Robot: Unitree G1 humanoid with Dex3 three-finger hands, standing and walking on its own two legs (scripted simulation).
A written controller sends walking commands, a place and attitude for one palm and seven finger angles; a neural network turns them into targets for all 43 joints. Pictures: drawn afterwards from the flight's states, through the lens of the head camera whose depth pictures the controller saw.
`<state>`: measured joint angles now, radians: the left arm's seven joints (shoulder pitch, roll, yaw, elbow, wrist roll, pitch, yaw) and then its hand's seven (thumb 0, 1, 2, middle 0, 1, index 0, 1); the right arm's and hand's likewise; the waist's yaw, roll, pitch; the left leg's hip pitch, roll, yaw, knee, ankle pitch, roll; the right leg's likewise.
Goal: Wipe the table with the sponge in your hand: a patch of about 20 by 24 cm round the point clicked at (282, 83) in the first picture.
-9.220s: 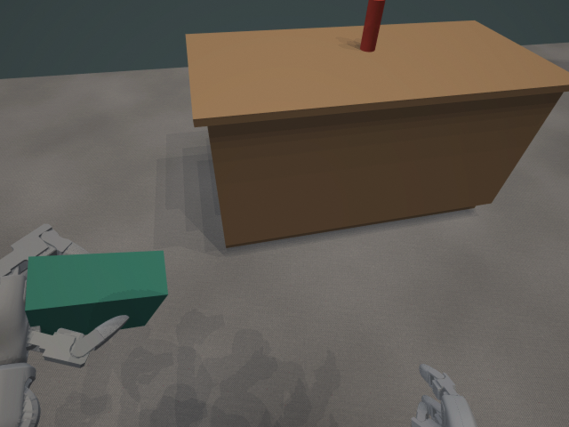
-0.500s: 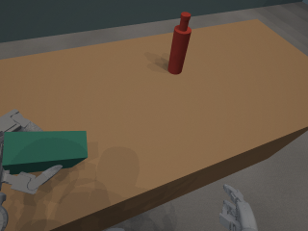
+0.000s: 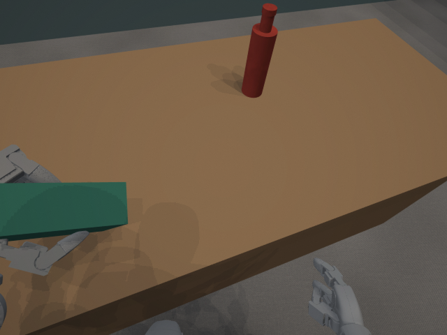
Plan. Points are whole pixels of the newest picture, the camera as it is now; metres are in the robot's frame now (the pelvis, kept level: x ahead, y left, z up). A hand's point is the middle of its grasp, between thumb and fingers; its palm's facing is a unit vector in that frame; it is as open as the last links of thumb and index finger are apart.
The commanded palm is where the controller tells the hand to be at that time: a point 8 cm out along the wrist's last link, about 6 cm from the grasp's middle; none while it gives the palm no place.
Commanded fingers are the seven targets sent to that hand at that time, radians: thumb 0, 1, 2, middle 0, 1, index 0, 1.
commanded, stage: shuffle to correct the standing spot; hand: left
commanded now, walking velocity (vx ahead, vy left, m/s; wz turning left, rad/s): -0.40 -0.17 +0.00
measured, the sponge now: (79, 212) +0.24 +0.21 +0.14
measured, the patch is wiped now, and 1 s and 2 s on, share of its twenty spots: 0.00 0.00 0.00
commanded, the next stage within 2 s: none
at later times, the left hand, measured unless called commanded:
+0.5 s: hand (64, 229) +0.21 +0.21 +0.16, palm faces +0.32 -0.84 -0.43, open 9.3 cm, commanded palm +0.15 +0.25 +0.18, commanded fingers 0.00 0.10 1.30 -1.20 -1.60 -1.20 -1.60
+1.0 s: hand (73, 223) +0.21 +0.20 +0.17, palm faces +0.27 -0.81 -0.51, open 9.3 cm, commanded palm +0.14 +0.25 +0.18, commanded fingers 0.00 0.10 1.30 -1.20 -1.60 -1.20 -1.60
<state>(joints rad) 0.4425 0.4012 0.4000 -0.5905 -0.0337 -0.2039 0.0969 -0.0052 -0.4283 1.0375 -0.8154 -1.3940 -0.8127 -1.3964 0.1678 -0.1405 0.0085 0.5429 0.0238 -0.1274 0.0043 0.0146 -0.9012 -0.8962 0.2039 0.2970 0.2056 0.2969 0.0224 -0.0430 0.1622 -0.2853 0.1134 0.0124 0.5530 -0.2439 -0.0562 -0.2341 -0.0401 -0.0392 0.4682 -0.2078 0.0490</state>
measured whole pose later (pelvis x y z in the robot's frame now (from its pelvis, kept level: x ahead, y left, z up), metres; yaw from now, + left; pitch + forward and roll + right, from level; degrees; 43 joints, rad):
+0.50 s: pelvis -0.02 -0.03 -0.01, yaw -1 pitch +0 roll -2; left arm 0.50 0.40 0.42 -0.62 -0.06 -0.19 0.10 0.00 -0.43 1.04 -0.82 -1.39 -0.81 -1.39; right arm 0.23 -0.19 -0.02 0.59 0.02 -0.12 -0.01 0.02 -0.90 -0.90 0.20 0.30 0.20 0.30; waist -0.01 -0.03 0.13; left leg -0.37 0.13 -0.04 0.63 -0.26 -0.06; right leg -0.33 0.00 -0.05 0.59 -0.24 0.01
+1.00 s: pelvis -0.01 -0.03 -0.01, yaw +0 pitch +2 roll -2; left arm 0.51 0.47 0.46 -0.68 -0.06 -0.25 0.08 0.00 -0.43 1.04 -0.82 -1.39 -0.81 -1.40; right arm 0.13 -0.18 -0.02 0.55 0.01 -0.13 -0.01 0.01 -0.90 -0.90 0.20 0.30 0.20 0.30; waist 0.00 -0.03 0.17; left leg -0.40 0.13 -0.05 0.62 -0.24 -0.09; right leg -0.37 0.00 -0.06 0.58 -0.24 0.00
